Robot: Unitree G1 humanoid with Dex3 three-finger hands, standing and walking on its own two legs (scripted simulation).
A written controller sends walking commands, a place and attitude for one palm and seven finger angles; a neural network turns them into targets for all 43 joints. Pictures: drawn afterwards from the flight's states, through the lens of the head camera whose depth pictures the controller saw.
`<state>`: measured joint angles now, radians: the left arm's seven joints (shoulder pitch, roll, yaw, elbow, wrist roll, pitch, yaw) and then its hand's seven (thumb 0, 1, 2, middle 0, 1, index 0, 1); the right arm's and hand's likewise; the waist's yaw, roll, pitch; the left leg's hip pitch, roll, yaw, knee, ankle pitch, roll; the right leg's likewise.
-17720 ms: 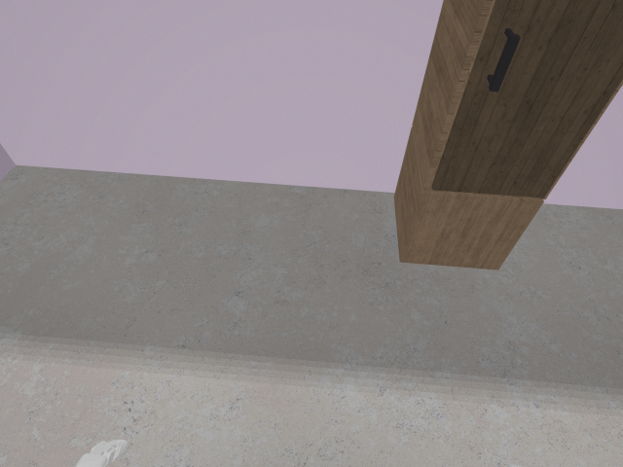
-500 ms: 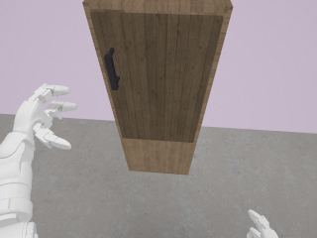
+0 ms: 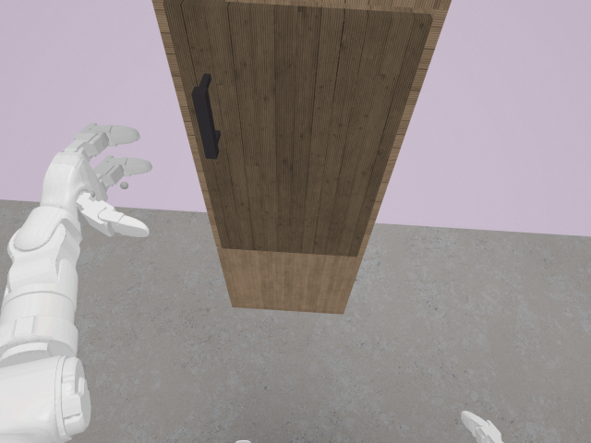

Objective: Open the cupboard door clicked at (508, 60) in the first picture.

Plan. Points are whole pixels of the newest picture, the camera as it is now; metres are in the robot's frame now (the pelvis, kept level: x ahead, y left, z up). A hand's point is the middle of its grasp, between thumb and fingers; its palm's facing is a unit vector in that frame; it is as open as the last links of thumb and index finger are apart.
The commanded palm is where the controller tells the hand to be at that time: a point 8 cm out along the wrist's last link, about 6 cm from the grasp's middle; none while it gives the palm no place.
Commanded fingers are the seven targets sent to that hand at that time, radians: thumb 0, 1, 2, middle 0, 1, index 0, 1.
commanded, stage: move the hooked fingers beside the handle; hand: left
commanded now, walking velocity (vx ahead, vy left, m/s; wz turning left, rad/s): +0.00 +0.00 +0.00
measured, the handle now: (209, 117) +0.58 +0.15 +0.11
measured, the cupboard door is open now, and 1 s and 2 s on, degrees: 0 0 0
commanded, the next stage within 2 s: none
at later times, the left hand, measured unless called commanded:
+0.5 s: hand (157, 139) +0.50 +0.21 +0.13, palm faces -0.05 -1.00 +0.02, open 14.0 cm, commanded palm +0.48 +0.27 +0.11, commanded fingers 0.00 -0.50 0.30 -0.30 -1.20 -0.30 -1.20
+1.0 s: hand (162, 129) +0.54 +0.22 +0.12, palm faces -0.03 -1.00 +0.02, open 14.0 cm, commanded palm +0.51 +0.26 +0.11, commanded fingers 0.00 -0.50 0.30 -0.30 -1.20 -0.30 -1.20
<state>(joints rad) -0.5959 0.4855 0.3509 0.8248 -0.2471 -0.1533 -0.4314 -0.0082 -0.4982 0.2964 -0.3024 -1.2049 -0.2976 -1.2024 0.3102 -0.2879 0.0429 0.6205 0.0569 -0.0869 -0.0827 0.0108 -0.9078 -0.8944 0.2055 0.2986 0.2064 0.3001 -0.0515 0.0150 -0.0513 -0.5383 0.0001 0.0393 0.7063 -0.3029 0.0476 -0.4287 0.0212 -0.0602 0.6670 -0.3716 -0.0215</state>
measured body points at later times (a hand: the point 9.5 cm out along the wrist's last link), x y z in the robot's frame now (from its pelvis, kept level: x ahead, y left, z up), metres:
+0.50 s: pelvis +0.00 +0.00 -0.01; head +0.09 +0.01 +0.43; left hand +0.50 +0.27 +0.13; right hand -0.01 -0.28 -0.12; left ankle +0.03 +0.09 -0.72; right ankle -0.02 -0.11 -0.72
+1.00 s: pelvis +0.02 +0.00 -0.01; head +0.13 +0.01 +0.42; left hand +0.53 +0.27 +0.12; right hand -0.03 -0.27 -0.12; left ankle +0.03 +0.09 -0.72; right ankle -0.02 -0.11 -0.72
